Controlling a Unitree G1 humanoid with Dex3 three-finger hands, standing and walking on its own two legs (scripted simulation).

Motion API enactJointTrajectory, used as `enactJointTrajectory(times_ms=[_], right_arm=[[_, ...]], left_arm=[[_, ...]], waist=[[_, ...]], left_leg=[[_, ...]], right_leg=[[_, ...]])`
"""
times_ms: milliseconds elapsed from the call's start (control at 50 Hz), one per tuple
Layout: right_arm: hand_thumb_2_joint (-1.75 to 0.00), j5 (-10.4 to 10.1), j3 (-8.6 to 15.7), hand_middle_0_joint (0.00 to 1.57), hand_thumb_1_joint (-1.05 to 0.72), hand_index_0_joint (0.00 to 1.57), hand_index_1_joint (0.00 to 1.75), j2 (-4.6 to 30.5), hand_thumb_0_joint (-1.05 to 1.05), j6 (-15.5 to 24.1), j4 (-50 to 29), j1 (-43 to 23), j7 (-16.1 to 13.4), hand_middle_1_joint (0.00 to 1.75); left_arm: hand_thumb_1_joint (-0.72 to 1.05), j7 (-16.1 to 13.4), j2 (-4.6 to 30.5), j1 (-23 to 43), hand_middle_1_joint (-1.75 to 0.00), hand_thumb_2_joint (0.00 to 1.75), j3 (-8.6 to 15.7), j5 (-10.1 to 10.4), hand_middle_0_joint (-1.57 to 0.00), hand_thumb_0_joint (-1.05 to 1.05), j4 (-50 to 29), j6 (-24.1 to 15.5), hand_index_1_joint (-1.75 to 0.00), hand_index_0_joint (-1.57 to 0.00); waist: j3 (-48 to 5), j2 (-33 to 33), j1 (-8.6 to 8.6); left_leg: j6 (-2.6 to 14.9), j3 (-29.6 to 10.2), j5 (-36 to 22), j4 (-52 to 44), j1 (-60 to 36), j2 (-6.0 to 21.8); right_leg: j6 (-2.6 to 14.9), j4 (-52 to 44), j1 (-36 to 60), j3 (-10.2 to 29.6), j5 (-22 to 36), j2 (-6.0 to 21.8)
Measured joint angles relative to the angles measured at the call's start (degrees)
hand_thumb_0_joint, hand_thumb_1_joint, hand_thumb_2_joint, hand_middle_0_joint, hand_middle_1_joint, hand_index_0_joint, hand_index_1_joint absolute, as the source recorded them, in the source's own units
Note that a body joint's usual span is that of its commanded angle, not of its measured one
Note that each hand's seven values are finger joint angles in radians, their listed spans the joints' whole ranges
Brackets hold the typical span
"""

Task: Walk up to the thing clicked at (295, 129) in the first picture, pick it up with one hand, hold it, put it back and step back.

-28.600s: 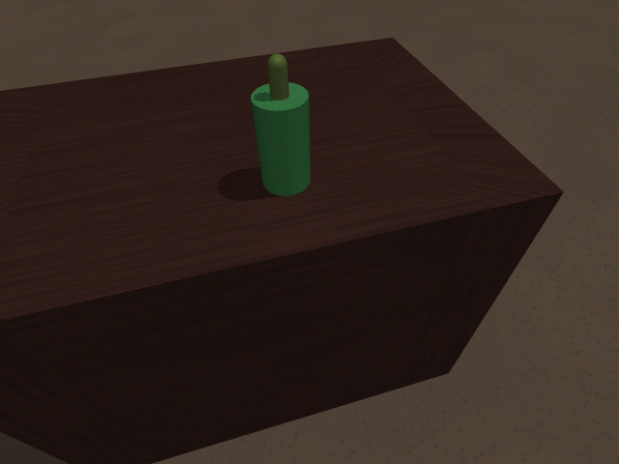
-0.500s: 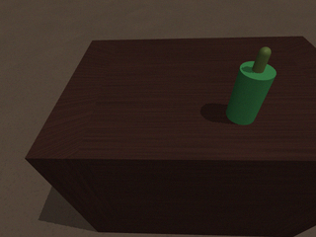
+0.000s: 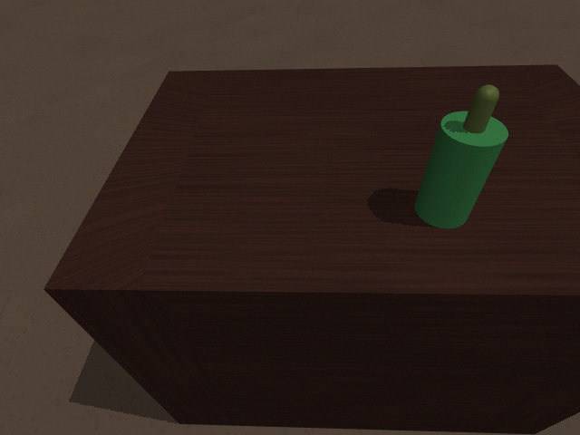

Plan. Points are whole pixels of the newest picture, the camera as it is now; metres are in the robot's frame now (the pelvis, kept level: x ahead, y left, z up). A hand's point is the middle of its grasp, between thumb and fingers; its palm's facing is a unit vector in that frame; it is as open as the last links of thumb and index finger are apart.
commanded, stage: stand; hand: right
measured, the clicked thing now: (461, 157) +0.49 -0.24 +0.13
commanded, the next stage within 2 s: step back in 0.34 s
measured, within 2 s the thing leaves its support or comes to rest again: neither
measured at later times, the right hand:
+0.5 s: hand out of the picture +0.06 -0.26 -0.16, palm faces -0.03 +0.93 -0.37, open 7.4 cm
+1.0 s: hand out of the picture -0.03 -0.20 -0.16, palm faces +0.03 +0.91 -0.40, open 7.4 cm
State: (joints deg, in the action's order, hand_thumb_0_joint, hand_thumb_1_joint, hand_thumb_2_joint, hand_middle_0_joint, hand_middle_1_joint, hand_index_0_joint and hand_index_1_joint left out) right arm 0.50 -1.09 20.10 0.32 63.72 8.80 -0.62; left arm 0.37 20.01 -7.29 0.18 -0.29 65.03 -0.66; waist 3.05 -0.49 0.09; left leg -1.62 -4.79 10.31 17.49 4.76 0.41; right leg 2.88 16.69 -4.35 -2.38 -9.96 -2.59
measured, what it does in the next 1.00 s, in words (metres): walks backwards: left foot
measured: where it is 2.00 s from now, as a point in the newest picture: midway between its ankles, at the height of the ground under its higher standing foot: outside the picture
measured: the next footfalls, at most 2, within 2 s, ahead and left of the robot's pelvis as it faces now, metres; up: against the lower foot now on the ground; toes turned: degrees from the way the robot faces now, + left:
left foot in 0.68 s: -0.02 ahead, +0.18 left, +0.00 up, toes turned -2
right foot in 1.10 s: -0.13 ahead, -0.06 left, +0.00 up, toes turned -2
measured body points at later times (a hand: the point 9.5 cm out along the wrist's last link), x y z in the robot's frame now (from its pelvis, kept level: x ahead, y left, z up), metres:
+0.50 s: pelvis -0.02 +0.01 -0.01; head +0.03 +0.01 +0.44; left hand +0.07 +0.32 -0.13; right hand +0.06 -0.30 -0.14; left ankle -0.03 +0.14 -0.72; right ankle -0.01 -0.08 -0.75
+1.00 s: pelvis -0.11 +0.07 -0.02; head -0.03 +0.08 +0.42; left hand +0.01 +0.38 -0.15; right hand -0.03 -0.25 -0.13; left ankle -0.06 +0.18 -0.75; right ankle -0.17 -0.07 -0.70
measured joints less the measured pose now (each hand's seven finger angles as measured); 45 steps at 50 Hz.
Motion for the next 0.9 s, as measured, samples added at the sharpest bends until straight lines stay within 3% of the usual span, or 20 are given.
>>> enactJointTrajectory(times_ms=[360, 420, 500, 560, 620, 660, 700, 740, 780, 840, 900], right_arm=[[-0.89, -0.16, 0.06, 0.20, -0.90, 0.20, 0.30, 0.08, 0.01, -0.06, -0.48, -0.67, 0.07, 0.30], [-0.89, -0.76, 0.93, 0.20, -0.90, 0.20, 0.30, 0.82, 0.01, -0.97, -2.15, -2.25, 0.25, 0.30], [-0.89, -0.82, 2.31, 0.20, -0.90, 0.20, 0.30, 1.82, 0.01, -2.22, -5.14, -3.30, 0.36, 0.30], [-0.89, -0.98, 3.18, 0.20, -0.90, 0.20, 0.30, 2.66, 0.01, -2.67, -7.17, -2.66, 0.62, 0.30], [-0.89, -0.82, 3.79, 0.20, -0.91, 0.20, 0.30, 3.62, 0.01, -2.82, -8.42, -1.50, 0.62, 0.30], [-0.89, -0.29, 4.25, 0.20, -0.91, 0.20, 0.30, 4.13, 0.01, -2.68, -8.73, -0.74, 0.55, 0.30], [-0.89, 0.57, 4.82, 0.20, -0.91, 0.20, 0.30, 3.10, 0.01, -2.54, -8.45, -0.97, 0.28, 0.30], [-0.89, 1.01, 4.46, 0.20, -0.91, 0.20, 0.30, 1.68, 0.01, -2.60, -8.85, -0.90, 0.64, 0.30], [-0.89, 0.97, 4.08, 0.20, -0.91, 0.20, 0.30, 0.68, 0.01, -2.46, -9.50, -0.23, 0.86, 0.30], [-0.89, 1.12, 3.49, 0.20, -0.90, 0.20, 0.30, -0.49, 0.01, -2.52, -10.23, 0.23, 0.52, 0.30], [-0.89, 0.81, 3.39, 0.21, -0.90, 0.20, 0.30, -0.75, 0.01, -2.19, -11.41, -0.42, 0.04, 0.30]], left_arm=[[0.90, 0.10, 0.05, 0.26, -0.30, 0.90, 0.46, 0.24, -0.20, 0.01, -0.32, 0.24, -0.30, -0.21], [0.90, -0.12, 0.14, 1.24, -0.30, 0.90, 1.81, 0.85, -0.20, 0.01, -2.64, 0.65, -0.30, -0.21], [0.90, -0.47, 0.79, 2.30, -0.30, 0.90, 2.82, 0.16, -0.20, 0.01, -6.27, 1.37, -0.30, -0.21], [0.90, -0.59, 1.40, 2.75, -0.30, 0.90, 2.93, -0.51, -0.20, 0.01, -8.69, 1.98, -0.30, -0.21], [0.90, -0.69, 1.74, 3.50, -0.30, 0.90, 2.77, -0.92, -0.20, 0.01, -11.11, 2.55, -0.30, -0.21], [0.90, -0.59, 1.93, 3.97, -0.30, 0.90, 2.55, -0.60, -0.20, 0.01, -12.64, 3.06, -0.30, -0.21], [0.90, -0.47, 2.73, 5.01, -0.30, 0.90, 2.70, 0.03, -0.20, 0.01, -13.49, 3.78, -0.30, -0.21], [0.90, -0.80, 3.10, 5.12, -0.30, 0.90, 3.00, 0.32, -0.20, 0.01, -13.84, 4.51, -0.30, -0.21], [0.90, -1.11, 2.99, 4.83, -0.30, 0.90, 2.97, 0.22, -0.20, 0.01, -13.46, 5.08, -0.30, -0.21], [0.90, -1.00, 3.24, 3.44, -0.30, 0.90, 3.12, 0.67, -0.20, 0.01, -13.78, 5.14, -0.30, -0.21], [0.90, -0.93, 3.27, 1.75, -0.30, 0.90, 3.57, 0.40, -0.20, 0.01, -14.37, 4.84, -0.30, -0.21]], waist=[[0.17, -0.32, 0.09], [2.87, -0.65, 0.12], [6.17, 0.66, 0.68], [7.04, 1.78, 0.41], [7.55, 1.98, -0.02], [7.78, 1.68, -0.57], [9.35, 3.76, -0.53], [10.03, 4.62, -0.27], [9.56, 3.46, -1.58], [8.07, 3.45, -1.23], [8.08, 3.32, -0.63]], left_leg=[[0.20, 0.06, 0.21, 0.46, 0.27, -0.14], [1.62, 0.39, 1.54, 7.70, 4.64, -0.33], [3.49, 0.67, 14.37, 25.27, 11.92, -3.05], [3.87, 0.94, 17.52, 31.71, 14.24, -3.62], [3.40, 1.38, 15.77, 27.27, 12.59, -2.20], [3.09, 1.72, 10.59, 18.86, 9.63, -1.07], [2.11, 3.05, 7.74, 15.90, 8.16, -2.34], [2.36, 3.97, 7.75, 16.30, 8.38, -2.26], [2.72, 2.68, 6.80, 15.56, 8.95, -1.03], [2.84, 3.33, 4.37, 12.44, 9.40, -0.23], [3.00, 4.54, 3.34, 11.90, 10.03, 0.12]], right_leg=[[-0.03, 0.79, -0.43, 0.04, -0.42, 0.13], [0.27, 3.83, -2.72, -0.06, -1.09, 0.07], [0.24, 7.53, -6.12, 1.02, -1.52, 1.60], [-0.56, 10.06, -8.96, 1.63, -1.83, 3.07], [-1.80, 13.41, -11.92, 1.67, -2.65, 3.98], [-2.88, 16.90, -14.10, 1.34, -3.95, 4.39], [-3.09, 20.77, -15.85, 2.85, -5.03, 5.93], [-2.38, 27.56, -17.91, 7.42, -14.67, 2.91], [-2.15, 37.25, -19.63, 9.15, -20.87, -1.37], [-1.97, 47.06, -21.14, 11.49, -19.63, -4.62], [-3.16, 48.56, -19.26, 11.74, -19.01, -4.68]])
